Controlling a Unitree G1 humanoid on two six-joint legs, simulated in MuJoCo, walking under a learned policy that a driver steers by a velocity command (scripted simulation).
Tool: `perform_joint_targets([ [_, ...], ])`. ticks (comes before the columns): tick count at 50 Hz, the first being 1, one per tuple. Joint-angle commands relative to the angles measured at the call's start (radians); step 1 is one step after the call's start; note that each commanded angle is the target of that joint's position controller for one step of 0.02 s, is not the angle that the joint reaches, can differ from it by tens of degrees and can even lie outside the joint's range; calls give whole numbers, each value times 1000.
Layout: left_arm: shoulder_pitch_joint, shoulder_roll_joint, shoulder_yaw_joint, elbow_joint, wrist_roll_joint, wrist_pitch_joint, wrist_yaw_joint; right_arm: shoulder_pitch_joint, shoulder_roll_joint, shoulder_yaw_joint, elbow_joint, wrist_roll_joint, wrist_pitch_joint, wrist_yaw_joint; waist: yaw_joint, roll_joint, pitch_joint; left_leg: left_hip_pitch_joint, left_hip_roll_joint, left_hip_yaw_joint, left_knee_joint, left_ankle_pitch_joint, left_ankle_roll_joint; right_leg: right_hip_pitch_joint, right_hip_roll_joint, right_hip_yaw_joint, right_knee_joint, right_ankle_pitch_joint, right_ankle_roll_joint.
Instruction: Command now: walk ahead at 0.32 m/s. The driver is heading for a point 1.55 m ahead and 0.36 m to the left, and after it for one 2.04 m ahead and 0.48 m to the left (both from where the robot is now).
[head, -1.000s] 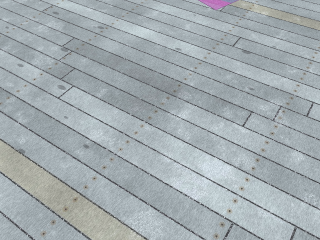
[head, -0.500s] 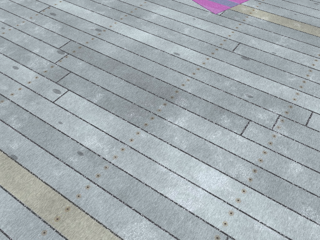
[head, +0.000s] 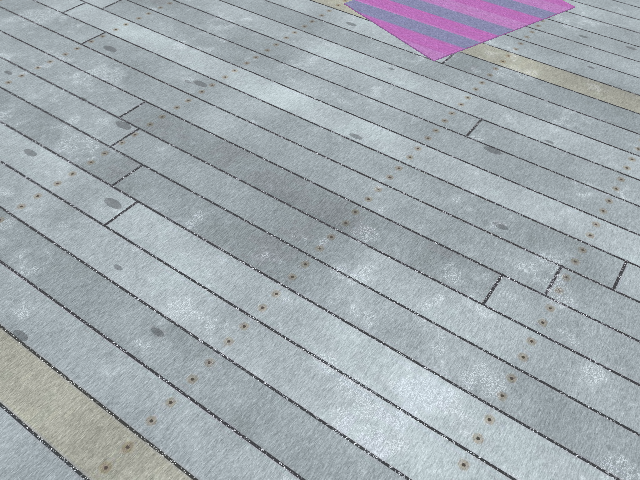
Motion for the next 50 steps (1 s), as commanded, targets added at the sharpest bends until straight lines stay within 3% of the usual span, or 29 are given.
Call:
perform_joint_targets([
  [1, -185, 84, 5, -110, 6, -32, -11, 259, -132, -42, 50, -11, -28, 1, -149, 141, 105, 326, 135, -241, -260, 11, 58, -428, -15, 14, 136, -2, -79],
  [2, -183, 48, -2, -154, -1, -51, -6, 372, -251, -65, 59, -12, -38, 15, -162, 397, 41, 436, 359, -705, -462, -125, 206, -615, 96, -53, 437, -115, -48],
  [3, -205, 82, 7, -162, -19, -65, -8, 307, -178, -35, 45, -27, -57, 20, -116, 260, 76, 386, 415, -816, -484, -180, 235, -693, 44, 65, 635, -147, -73],
  [4, -194, 80, 6, -158, -29, -75, -18, 233, -126, -19, 18, -23, -69, 21, -78, 173, 122, 365, 392, -705, -465, -150, 206, -752, -3, 87, 711, -57, -103],
  [5, -185, 77, 6, -144, -14, -84, -24, 194, -103, -8, -4, -24, -73, 28, -62, 103, 111, 342, 329, -560, -446, 8, 156, -722, -35, 80, 693, 37, -122],
  [9, -218, 79, 24, -149, 3, -69, -36, 209, -61, 17, -10, -29, -54, 18, -43, 119, 106, 295, 227, -286, -494, 310, 102, -637, -80, 13, 488, 214, -89],
  [11, -283, 58, 20, -173, 13, -57, -37, 243, -73, 17, -12, -31, -43, 3, -54, 88, 102, 318, 204, -225, -500, 420, 99, -665, -64, -17, 402, 266, -65],
  [12, -334, 26, 6, -198, 10, -57, -41, 236, -122, 9, -18, -33, -40, -4, -57, 115, 121, 263, 223, -209, -511, 428, 108, -633, -66, -17, 296, 301, -53],
  [13, -388, 18, -1, -216, 10, -59, -46, 235, -121, 8, -26, -30, -37, -9, -69, 100, 139, 234, 204, -174, -521, 446, 104, -600, -51, -35, 216, 338, -44],
  [18, -521, 49, -10, -276, -3, -62, -71, 288, -140, -6, -14, -14, -34, -15, -79, 118, 174, 248, 239, -125, -542, 428, 97, -497, -14, -53, 15, 424, -67],
  [21, -472, 101, 9, -282, -1, -68, -79, 254, -159, -20, -23, -13, -25, -15, -17, 135, 114, 345, 266, -93, -430, 717, 68, -387, 19, -62, -25, 368, -115],
  [23, -218, 170, 50, -211, -2, -64, -71, 223, -164, -23, -37, -22, -10, -14, 116, 158, -50, 310, 223, -44, -131, 1021, 30, -53, 84, -101, -15, 334, -163],
  [24, -34, 222, 70, -166, 3, -59, -61, 213, -146, -13, -59, -32, -7, -12, 188, 116, -171, 102, 181, -25, 149, 828, -3, 251, -34, 38, 10, 288, -212],
  [25, 85, 309, 87, -137, 25, -54, -60, 336, 4, 26, -77, -26, -25, 1, 120, -169, -352, -275, -18, -31, 573, 215, -72, 586, -310, 564, -128, -20, -380],
  [26, 58, 233, 60, -137, 21, -56, -63, 293, -31, 19, -65, -6, -59, 9, 131, -178, -369, -386, -43, -196, 733, -130, -48, 563, -339, 796, -304, -112, -373],
  [27, -51, 182, 42, -148, 14, -64, -65, 184, -106, -4, -109, 23, -77, 11, 102, -146, -189, -486, 16, -183, 788, -79, -25, 421, -308, 639, -316, -77, -312],
  [28, -127, 145, 27, -172, 16, -71, -70, 101, -144, -12, -124, 8, -89, 3, 84, -48, -85, -418, 74, -167, 734, 1, -8, 221, -258, 452, -296, 220, -258],
  [29, -198, 113, 18, -174, 29, -75, -75, 95, -121, -20, -130, 4, -83, -8, 22, -11, -53, -393, 110, -141, 679, 87, -6, 100, -226, 357, -334, 232, -248],
  [30, -229, 96, 13, -175, 40, -83, -79, 117, -108, -24, -128, 1, -68, -16, -12, -43, -43, -317, 147, -150, 632, 129, -4, -6, -200, 304, -369, 241, -248],
  [32, -219, 74, 6, -158, 39, -87, -79, 144, -69, -23, -123, 0, -38, -15, -39, -47, -19, -267, 163, -144, 578, 139, -9, -93, -167, 235, -420, 242, -261],
  [33, -189, 59, 2, -143, 35, -87, -74, 112, -82, -30, -131, -8, -29, -20, -36, -30, 2, -275, 167, -130, 544, 158, -1, -109, -124, 166, -420, 283, -237],
  [34, -181, 128, 14, -139, 38, -86, -63, 89, -68, -27, -153, -12, -25, -18, -47, -73, 17, -316, 170, -125, 490, 199, -21, -125, -164, 194, -460, 255, -274],
  [35, -163, 142, 18, -137, 36, -88, -53, 30, -90, -30, -173, -17, -25, -21, -32, -36, 47, -362, 184, -132, 432, 243, -41, -125, -174, 205, -482, 242, -285],
  [39, -62, 135, 12, -120, 29, -77, -27, -122, -94, -35, -218, -27, -33, -9, 12, 7, 59, -459, 157, -111, 192, 447, -64, -7, -143, 130, -478, 332, -243],
  [40, -62, 177, 21, -121, 32, -75, -24, -147, -67, -24, -228, -19, -36, -3, 16, -37, 65, -433, 151, -102, 118, 484, -67, -19, -161, 116, -484, 332, -250],
  [44, 26, 145, 16, -91, 21, -70, -17, -276, -75, -13, -262, -9, -38, 22, 68, 5, 96, -437, 105, -57, -12, 529, -52, 98, -151, 11, -473, 377, -213],
  [46, 47, 169, 24, -77, 27, -62, -18, -318, -68, -6, -294, -1, -38, 36, 77, -9, 103, -463, 104, -69, -35, 483, -32, 182, -203, 11, -448, 392, -217],
  [48, 38, 173, 29, -78, 26, -48, -14, -332, -82, -6, -318, 1, -41, 54, 64, -4, 105, -469, 87, -63, -66, 396, 0, 259, -228, -26, -389, 499, -198],
  [50, -4, 202, 38, -97, 22, -37, -10, -270, -116, -20, -319, -3, -42, 64, 17, -43, 44, -324, 33, -8, -68, 316, 32, 273, -226, -66, -271, 794, -168],
])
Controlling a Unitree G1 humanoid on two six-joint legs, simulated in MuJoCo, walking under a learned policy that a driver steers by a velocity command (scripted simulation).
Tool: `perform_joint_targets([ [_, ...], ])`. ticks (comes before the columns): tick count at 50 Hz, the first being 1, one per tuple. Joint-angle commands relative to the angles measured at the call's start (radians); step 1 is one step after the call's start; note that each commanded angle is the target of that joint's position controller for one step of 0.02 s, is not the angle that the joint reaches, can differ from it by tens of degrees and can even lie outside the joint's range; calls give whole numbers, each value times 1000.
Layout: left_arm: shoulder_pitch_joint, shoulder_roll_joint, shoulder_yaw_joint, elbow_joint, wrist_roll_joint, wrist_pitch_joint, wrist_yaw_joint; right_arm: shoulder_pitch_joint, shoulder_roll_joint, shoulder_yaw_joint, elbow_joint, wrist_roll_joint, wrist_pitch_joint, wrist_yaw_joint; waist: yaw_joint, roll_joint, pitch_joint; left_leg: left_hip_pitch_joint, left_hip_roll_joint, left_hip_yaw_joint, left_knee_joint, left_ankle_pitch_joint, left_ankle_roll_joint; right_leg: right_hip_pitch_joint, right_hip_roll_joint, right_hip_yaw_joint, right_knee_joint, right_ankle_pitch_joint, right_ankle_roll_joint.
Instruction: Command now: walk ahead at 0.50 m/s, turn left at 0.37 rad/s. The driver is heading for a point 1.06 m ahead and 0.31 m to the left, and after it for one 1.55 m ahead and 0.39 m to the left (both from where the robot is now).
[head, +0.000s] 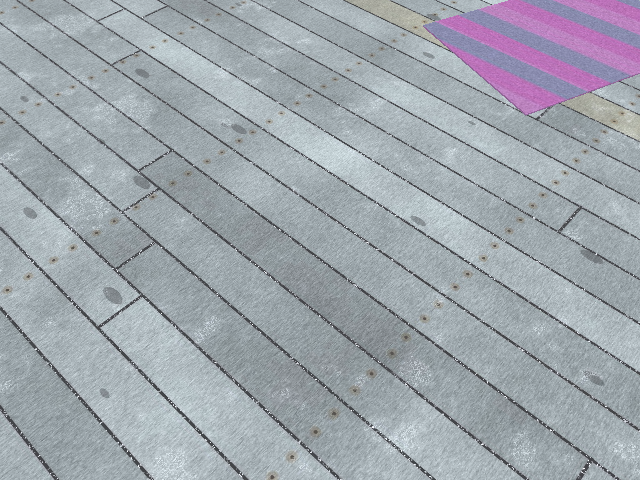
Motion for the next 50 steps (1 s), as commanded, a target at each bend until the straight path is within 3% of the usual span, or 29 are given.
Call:
perform_joint_targets([
  [1, -27, 179, 38, -51, -1, 14, 11, 46, -136, -44, -62, -3, -14, 14, -104, -106, -34, 166, -75, 67, -15, -92, 58, 0, -288, 9, 240, 930, -115],
  [2, -28, 164, 30, -68, 6, 22, 16, 212, -192, -76, -16, -1, -10, 9, -174, -83, -126, 402, -105, 56, -32, -71, 90, -93, -242, -35, 463, 959, -81],
  [3, -2, 133, 13, -102, 30, 14, 19, 373, -286, -104, 7, -4, -1, -7, -206, 75, -250, 715, 96, -260, -35, -72, 168, -363, -183, -58, 813, 605, -37],
  [4, 69, 11, -26, -123, 22, -24, -3, 372, -315, -103, -4, 2, -3, -3, -130, 297, -358, 1007, 303, -831, -234, -279, 363, -771, 41, 57, 1144, -157, 20],
  [5, -10, 116, -4, -130, -11, -67, -19, 369, -228, -78, -2, -5, -2, -3, -170, 170, -333, 1004, 271, -811, -284, -349, 308, -888, -27, 216, 1214, -156, -18],
  [6, -108, 152, 4, -164, -38, -88, -24, 316, -181, -68, -19, -11, -6, -10, -170, 120, -209, 894, 231, -647, -279, -271, 261, -931, -71, 203, 1193, -81, -42],
  [7, -148, 141, 4, -172, -28, -95, -18, 244, -166, -61, -40, -18, -12, -8, -130, -14, -130, 732, 193, -534, -296, -148, 238, -889, -116, 197, 1107, -6, -45],
  [8, -163, 150, 16, -173, -3, -87, -8, 193, -141, -53, -59, -24, -15, -9, -96, -53, -93, 606, 166, -461, -314, -49, 225, -820, -147, 195, 1014, 33, -38],
  [9, -154, 144, 20, -181, 6, -74, -6, 170, -138, -49, -71, -30, -16, -11, -65, -30, -73, 524, 148, -427, -329, 44, 231, -757, -160, 199, 974, 39, -28],
  [12, -167, 106, 21, -205, 19, -40, 3, 194, -165, -56, -74, -17, -13, -28, -41, -11, -34, 411, 112, -346, -377, 71, 234, -735, -158, 174, 817, 93, 18],
  [14, -254, 96, 17, -241, 21, -35, 5, 230, -198, -66, -72, -11, -10, -43, -63, 9, 3, 370, 91, -305, -383, 94, 221, -748, -140, 160, 652, 213, 48],
  [18, -404, 68, 7, -292, 12, -44, -7, 299, -192, -66, -62, -5, 1, -54, -123, 42, 12, 327, 23, -259, -363, -4, 143, -640, -66, 137, 371, 470, 43],
  [23, -470, 114, 17, -342, -1, -58, -24, 351, -180, -66, -48, 1, 16, -62, -132, 65, 7, 481, 77, -381, -253, -44, 122, -624, -47, 182, 253, 408, 19],
  [25, -418, 140, 25, -337, -5, -70, -28, 333, -192, -71, -61, -4, 25, -69, -97, 93, -6, 514, 95, -428, -188, 6, 113, -554, -46, 180, 235, 317, -3],
  [26, -332, 161, 37, -315, -1, -75, -25, 318, -177, -66, -73, -6, 27, -68, -52, 96, -46, 500, 60, -420, -118, 69, 93, -428, -40, 161, 199, 313, -28],
  [27, -198, 199, 52, -294, 15, -80, -19, 296, -138, -51, -95, -13, 25, -62, 13, 67, -158, 422, 5, -374, 65, 80, 62, -197, -121, 217, 233, 314, -79],
  [28, -43, 279, 74, -281, 32, -74, -10, 368, -84, -34, -119, -6, 17, -59, 31, -106, -322, 135, -117, -247, 398, -136, -10, 189, -337, 502, 245, 241, -196],
  [29, 3, 264, 74, -252, 9, -57, -17, 451, -82, -21, -133, 9, 10, -58, 1, -367, -402, -105, -141, -193, 628, -594, -35, 332, -483, 852, 153, 42, -285],
  [30, -47, 172, 50, -278, -2, -50, -17, 409, -183, -44, -119, 19, 12, -59, 14, -228, -270, -192, -69, -217, 727, -546, -38, 225, -456, 797, 119, -104, -246],
  [31, -98, 133, 38, -292, 1, -40, -13, 318, -207, -51, -135, 12, 19, -59, 19, -130, -149, -200, -32, -178, 741, -461, -44, 83, -414, 645, 100, -66, -203],
  [32, -148, 120, 32, -290, 8, -34, -14, 270, -193, -52, -151, 1, 23, -59, -3, -79, -60, -172, 0, -156, 700, -396, -48, -61, -371, 533, 64, 39, -187],
  [33, -174, 103, 25, -287, 16, -34, -14, 256, -176, -56, -160, -6, 27, -56, -28, -91, -19, -139, 32, -156, 656, -354, -46, -150, -342, 459, 33, 105, -180],
  [35, -188, 109, 29, -272, 18, -39, -18, 270, -127, -49, -172, 5, 39, -47, -56, -130, 2, -85, 65, -133, 607, -324, -50, -241, -312, 349, -21, 185, -186],
  [37, -187, 134, 38, -260, 14, -48, -19, 245, -109, -45, -198, 3, 49, -47, -61, -120, 14, -102, 79, -127, 554, -271, -59, -262, -317, 274, -60, 256, -204],
  [38, -164, 124, 38, -250, 10, -52, -21, 226, -109, -44, -201, -6, 48, -48, -49, -90, 19, -113, 74, -131, 524, -241, -61, -250, -295, 220, -54, 366, -200],
  [41, -147, 153, 44, -230, 10, -47, -23, 185, -91, -34, -216, -7, 37, -39, -48, -67, 1, -96, 57, -122, 349, -73, -58, -217, -279, 137, -72, 412, -198],
  [43, -142, 170, 46, -221, -2, -39, -24, 112, -69, -19, -236, -8, 27, -24, -29, -88, 36, -48, 49, -74, 197, -4, -55, -235, -266, 73, -70, 444, -188],
  [47, -38, 205, 51, -175, -23, -17, -23, -28, -79, -13, -285, -4, 17, -4, 16, -77, 66, -37, 19, -19, 50, -22, -35, -128, -302, 73, -45, 433, -174],
  [50, -35, 234, 56, -154, -32, 3, -19, -7, -119, -27, -298, -8, 16, 1, -34, -117, 38, 57, -22, 11, -15, -139, 10, -52, -335, 66, 56, 648, -147],
])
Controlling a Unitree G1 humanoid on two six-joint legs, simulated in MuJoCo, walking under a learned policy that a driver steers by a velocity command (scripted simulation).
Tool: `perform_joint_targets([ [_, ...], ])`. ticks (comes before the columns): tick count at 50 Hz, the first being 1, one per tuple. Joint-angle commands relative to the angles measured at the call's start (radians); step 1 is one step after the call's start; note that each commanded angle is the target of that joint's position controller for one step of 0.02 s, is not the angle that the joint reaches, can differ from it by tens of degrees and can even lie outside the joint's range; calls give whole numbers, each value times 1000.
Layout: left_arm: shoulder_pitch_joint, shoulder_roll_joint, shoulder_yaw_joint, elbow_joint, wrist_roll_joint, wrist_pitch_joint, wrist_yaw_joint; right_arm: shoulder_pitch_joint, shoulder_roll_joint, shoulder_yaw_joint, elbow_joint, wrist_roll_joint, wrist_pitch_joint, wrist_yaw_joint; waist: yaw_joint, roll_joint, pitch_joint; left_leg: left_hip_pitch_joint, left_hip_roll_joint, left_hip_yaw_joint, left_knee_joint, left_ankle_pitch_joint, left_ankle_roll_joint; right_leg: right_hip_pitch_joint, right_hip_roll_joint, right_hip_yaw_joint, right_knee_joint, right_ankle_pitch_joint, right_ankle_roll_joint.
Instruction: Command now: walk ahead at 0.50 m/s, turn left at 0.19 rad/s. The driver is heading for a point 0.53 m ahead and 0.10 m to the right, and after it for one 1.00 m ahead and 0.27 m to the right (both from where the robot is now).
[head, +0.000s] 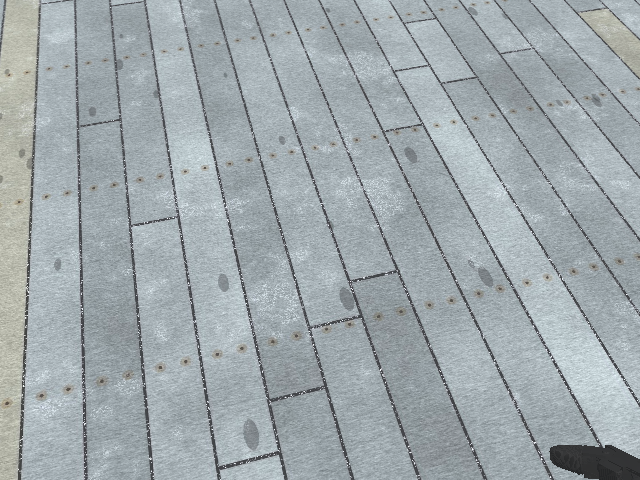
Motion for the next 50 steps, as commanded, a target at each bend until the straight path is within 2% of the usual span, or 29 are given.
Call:
perform_joint_targets([
  [1, -44, 202, 38, -37, -14, 8, 9, 55, -122, -45, -61, -7, -17, 2, -134, -128, -42, 192, -71, 71, -91, -39, 54, -2, -255, 93, 132, 788, -164],
  [2, -36, 180, 28, -35, -9, 10, 13, 208, -171, -72, -10, -9, -14, -5, -205, -113, -137, 433, -97, 82, -107, 6, 81, -81, -210, 49, 314, 835, -132],
  [3, -39, 129, 4, -65, 23, 4, 15, 391, -255, -99, 23, -16, -7, -23, -272, 7, -277, 756, 92, -152, -63, 70, 147, -323, -158, 23, 637, 526, -87],
  [4, 67, 16, -33, -86, 29, -20, 3, 387, -326, -101, 28, -16, -6, -23, -177, 242, -391, 996, 319, -646, -196, -117, 310, -686, 21, 104, 955, -229, -40],
  [5, -3, 121, -7, -74, -3, -39, -5, 391, -233, -79, 20, -12, -12, -20, -227, 131, -387, 972, 314, -693, -260, -200, 295, -789, -16, 241, 1066, -260, -52],
  [6, -88, 148, 2, -108, -24, -48, -8, 331, -196, -64, 21, -12, -19, -19, -217, 111, -236, 858, 275, -532, -272, -136, 253, -860, -59, 225, 1074, -179, -65],
  [8, -144, 122, 2, -108, 11, -43, 4, 214, -136, -46, 16, -18, -24, -12, -151, 3, -101, 604, 180, -327, -322, 46, 194, -782, -124, 208, 954, -29, -67],
  [9, -101, 114, 3, -104, 8, -31, 1, 184, -133, -45, 12, -27, -30, -12, -108, 66, -101, 520, 184, -307, -357, 74, 210, -709, -145, 225, 932, 10, -59],
  [11, -77, 90, 0, -90, 12, -6, 1, 176, -110, -42, 22, -17, -47, -9, -87, 40, -69, 440, 158, -235, -411, 138, 215, -660, -150, 224, 881, 37, -43],
  [12, -87, 70, -3, -97, 14, 2, 4, 167, -137, -49, 32, -18, -51, -13, -68, 40, -59, 423, 160, -213, -434, 109, 218, -676, -147, 219, 841, 74, -32],
  [13, -120, 73, -1, -103, 21, 11, 9, 175, -132, -49, 39, -19, -54, -17, -77, 4, -40, 426, 144, -188, -456, 93, 211, -712, -149, 220, 810, 127, -28],
  [14, -145, 59, -8, -116, 20, 12, 7, 185, -160, -55, 52, -23, -56, -22, -78, 35, -23, 417, 171, -171, -467, 120, 223, -733, -155, 227, 749, 177, -16],
  [15, -168, 55, -12, -119, 21, 11, 2, 192, -153, -55, 60, -23, -56, -26, -88, 17, -6, 424, 158, -124, -473, 132, 211, -738, -157, 229, 686, 230, -10],
  [19, -289, 41, -20, -149, 10, 4, -15, 235, -172, -60, 99, -25, -57, -37, -142, 8, 26, 449, 135, 2, -493, 94, 153, -702, -107, 199, 469, 425, -27],
  [24, -384, 52, -19, -212, 6, 6, -38, 279, -182, -70, 149, -11, -41, -44, -174, 11, 57, 625, 192, 59, -443, 114, 116, -752, -76, 191, 361, 362, -75],
  [26, -373, 62, -15, -229, 11, 5, -49, 264, -198, -76, 154, -4, -28, -51, -157, 25, 46, 675, 210, 80, -374, 259, 94, -722, -55, 159, 346, 271, -103],
  [27, -342, 78, -6, -231, 12, 6, -51, 251, -211, -80, 151, -5, -21, -55, -135, 43, 16, 689, 204, 101, -303, 444, 79, -660, -22, 124, 348, 219, -121],
  [29, -107, 157, 43, -179, 15, 10, -44, 230, -208, -74, 134, -10, 1, -71, -13, 27, -123, 617, 129, 175, 56, 705, 15, -328, 75, 69, 298, 243, -171],
  [30, 29, 261, 74, -168, 22, 14, -27, 257, -173, -56, 101, -33, -3, -81, 22, -121, -243, 366, 70, 185, 397, 390, -45, -21, -98, 337, 308, 457, -247],
  [31, -16, 313, 77, -197, 19, 13, -26, 344, -60, -16, 67, -46, -31, -65, -71, -357, -383, -30, -169, 72, 779, -490, -122, 288, -344, 889, 175, 482, -467],
  [32, -5, 239, 54, -215, 17, 13, -28, 286, -154, -32, 78, -19, -62, -49, -10, -201, -445, -98, -111, -120, 852, -521, -95, 311, -331, 875, 141, 549, -435],
  [33, -41, 192, 43, -224, 22, 11, -24, 202, -169, -34, 49, 8, -74, -43, -8, -151, -336, -136, -72, -108, 835, -474, -77, 221, -297, 710, 164, 645, -396],
  [34, -93, 157, 31, -223, 16, 14, -25, 128, -154, -32, 49, -13, -68, -55, -33, 1, -192, -122, -26, -71, 737, -407, -63, 54, -229, 560, 147, 732, -321],
  [35, -126, 152, 32, -236, 19, 15, -15, 146, -166, -39, 37, -24, -59, -65, -72, -50, -171, -82, -5, -80, 692, -370, -76, -57, -240, 540, 143, 813, -351],
  [37, -170, 141, 30, -260, 30, 22, -10, 187, -180, -48, 37, -28, -29, -69, -118, -83, -136, 18, 6, -89, 622, -354, -95, -213, -197, 489, 107, 852, -352],
  [40, -187, 183, 44, -268, 24, 34, 7, 183, -129, -36, 32, -29, -7, -79, -142, -71, -143, 28, -22, -61, 439, -279, -124, -284, -164, 440, 97, 856, -331],
  [42, -168, 189, 48, -266, 15, 48, 22, 145, -114, -30, 23, -37, -1, -81, -125, -84, -168, 47, -42, -63, 346, -182, -137, -283, -138, 426, 115, 837, -301],
  [45, -169, 185, 48, -271, 7, 73, 38, 74, -118, -30, 7, -29, 6, -75, -101, -118, -171, 63, -67, -79, 230, -83, -143, -279, -111, 448, 129, 673, -256],
  [50, -162, 178, 48, -285, 9, 102, 45, -3, -134, -37, -22, -21, -4, -58, -77, -162, -132, 87, -108, -109, 57, -136, -132, -229, -109, 576, 187, 496, -236],
])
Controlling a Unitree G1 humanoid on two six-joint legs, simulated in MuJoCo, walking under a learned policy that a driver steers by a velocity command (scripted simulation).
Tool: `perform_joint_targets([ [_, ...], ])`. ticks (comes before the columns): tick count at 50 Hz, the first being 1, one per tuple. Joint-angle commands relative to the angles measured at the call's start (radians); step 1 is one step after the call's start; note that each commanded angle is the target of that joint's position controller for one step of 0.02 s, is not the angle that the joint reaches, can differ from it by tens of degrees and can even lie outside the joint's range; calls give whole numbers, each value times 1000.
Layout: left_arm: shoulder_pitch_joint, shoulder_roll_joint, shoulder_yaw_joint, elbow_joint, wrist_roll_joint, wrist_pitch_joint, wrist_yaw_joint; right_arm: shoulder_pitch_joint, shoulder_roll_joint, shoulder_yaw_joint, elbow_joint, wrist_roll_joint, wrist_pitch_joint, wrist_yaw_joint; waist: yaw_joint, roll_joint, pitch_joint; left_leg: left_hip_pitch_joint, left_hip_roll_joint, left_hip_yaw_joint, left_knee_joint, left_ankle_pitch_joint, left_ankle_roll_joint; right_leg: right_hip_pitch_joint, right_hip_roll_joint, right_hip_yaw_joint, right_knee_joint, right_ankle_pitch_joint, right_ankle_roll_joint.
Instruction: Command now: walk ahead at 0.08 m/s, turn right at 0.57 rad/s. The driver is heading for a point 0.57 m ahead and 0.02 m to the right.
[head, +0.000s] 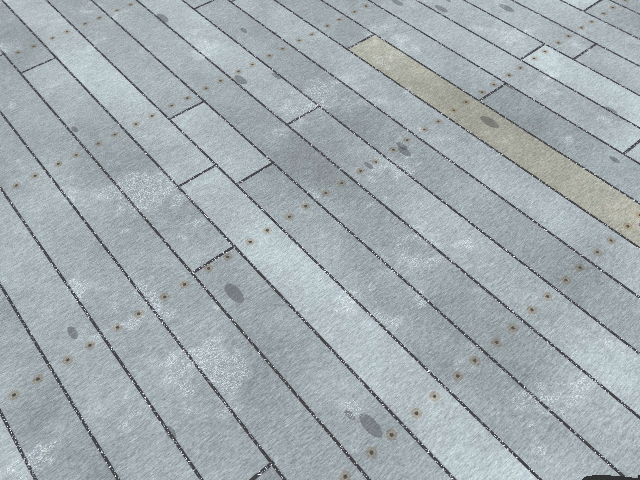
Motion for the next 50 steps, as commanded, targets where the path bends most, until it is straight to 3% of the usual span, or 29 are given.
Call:
perform_joint_targets([
  [1, -21, 150, 38, -80, -1, 3, 7, -16, -106, -34, -76, 4, -24, 8, -20, -157, -136, 90, -38, 8, -104, -28, 12, 125, -249, 276, -25, 378, -128],
  [3, -65, 139, 33, -101, -7, 6, 9, 38, -114, -43, -63, 6, -38, 11, -66, -171, -129, 212, -32, 23, -298, 98, 44, 118, -209, 299, 32, 341, -87],
  [4, -56, 108, 24, -114, -1, 4, 9, 67, -147, -53, -60, -3, -43, 7, -65, -137, -152, 347, 62, -27, -348, 241, 81, 54, -169, 277, 99, 223, -47],
  [5, 6, 49, 8, -117, 19, 1, 7, 71, -207, -63, -76, -17, -36, -3, -24, 63, -199, 499, 278, -205, -329, 544, 174, -69, -65, 137, 308, -154, 8],
  [6, 40, 86, 16, -141, 8, -3, 6, 111, -216, -67, -50, -44, -22, 0, -3, 301, -194, 558, 434, -450, -340, 704, 357, -276, 27, 5, 493, -505, 64],
  [7, 90, 166, 38, -111, 17, -6, 3, 102, -164, -57, -68, -24, -19, 3, -13, 204, -197, 558, 436, -431, -331, 666, 384, -311, -43, 17, 673, -472, 105],
  [8, 61, 188, 50, -90, 7, 2, 3, 87, -121, -45, -74, -18, -16, 2, -27, 123, -174, 533, 365, -300, -307, 625, 342, -320, -59, 5, 746, -403, 127],
  [9, 52, 165, 49, -75, 2, 16, 8, 63, -110, -41, -78, -14, -10, 3, -21, 72, -154, 503, 301, -213, -304, 558, 304, -318, -69, -6, 764, -355, 145],
  [10, 31, 148, 44, -85, 3, 26, 11, 44, -111, -39, -76, -4, -5, 3, -24, 76, -132, 475, 284, -183, -314, 517, 299, -323, -81, -7, 761, -313, 155],
  [12, 13, 88, 25, -94, -2, 32, 6, 33, -122, -39, -67, -9, 8, 2, -21, 112, -114, 409, 226, -89, -345, 493, 292, -253, -78, -65, 671, -267, 163],
  [14, -12, 59, 13, -107, 2, 28, 5, 33, -128, -42, -61, -10, 15, 1, -33, 151, -135, 425, 221, -57, -347, 499, 302, -200, -89, -98, 536, -259, 165],
  [18, -38, 57, 4, -111, 9, 25, -7, 45, -152, -48, -40, 5, 25, 7, -60, 190, -161, 422, 245, -57, -344, 428, 312, -51, -118, -138, 274, -194, 141],
  [21, 17, 52, 6, -79, 14, 22, -20, 42, -143, -38, -22, 22, 30, 12, -25, 168, -132, 349, 219, -43, -313, 256, 268, 110, -99, -181, -35, 15, 88],
  [22, 13, 67, 6, -83, 22, 21, -20, 91, -122, -29, 0, 24, 25, 14, -30, 137, -121, 288, 195, -29, -302, 160, 208, 192, -119, -144, -113, 90, 56],
  [23, 26, 124, 13, -94, 34, 21, -12, 115, -81, -13, 1, -2, 17, 21, -52, -6, -147, 204, 131, 40, -191, 4, 126, 285, -265, 27, -130, 219, 8],
  [24, -43, 141, 9, -98, 48, 21, -13, 127, -23, 3, -15, -23, 7, 22, -108, -217, -123, 199, 46, 132, -185, -179, 60, 152, -383, 125, -131, 213, -95],
  [25, -91, 75, -7, -113, 53, 9, -20, 74, -67, -3, -9, -26, 8, 15, -71, -191, -90, 287, 56, 107, -193, -149, 36, 45, -361, 124, -161, 55, -123],
  [26, -100, 41, -19, -104, 56, -3, -24, 51, -82, -9, -1, -22, 8, 15, -72, -160, -62, 313, 53, 105, -229, -51, 34, 32, -300, 75, -157, -46, -75],
  [28, -73, 62, -15, -81, 50, -22, -25, 57, -91, -11, 19, -24, 13, 7, -58, -175, -37, 342, 58, 100, -251, 48, 24, 23, -250, 39, -148, -74, -16],
  [30, -41, 47, -23, -66, 46, -30, -24, 84, -101, -13, 39, -14, 13, 7, -60, -136, -12, 361, 66, 96, -262, 58, 29, 4, -234, 26, -145, -57, 2],
  [39, -17, 33, -24, -27, 33, -32, -17, 106, -89, -13, 128, -6, 7, -1, -54, -39, -38, 386, 74, 97, -275, 132, 20, 79, -202, -16, -93, 150, 0],
  [50, 15, 29, -17, 61, 26, -30, -13, 109, -94, -15, 223, 1, 20, -16, -55, -27, -43, 419, 74, 103, -269, 174, 28, 97, -174, -57, -79, 235, 12],
])
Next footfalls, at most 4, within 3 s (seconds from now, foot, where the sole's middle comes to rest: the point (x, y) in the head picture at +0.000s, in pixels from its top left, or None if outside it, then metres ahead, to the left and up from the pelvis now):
0.08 left None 0.14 0.13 -0.78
0.46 right None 0.05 -0.12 -0.78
2.42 right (441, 452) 0.50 -0.17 -0.78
2.84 left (340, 391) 0.63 0.04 -0.78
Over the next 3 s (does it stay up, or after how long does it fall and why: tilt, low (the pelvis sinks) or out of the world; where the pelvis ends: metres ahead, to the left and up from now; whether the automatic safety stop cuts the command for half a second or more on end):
stays up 0.52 -0.06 0.00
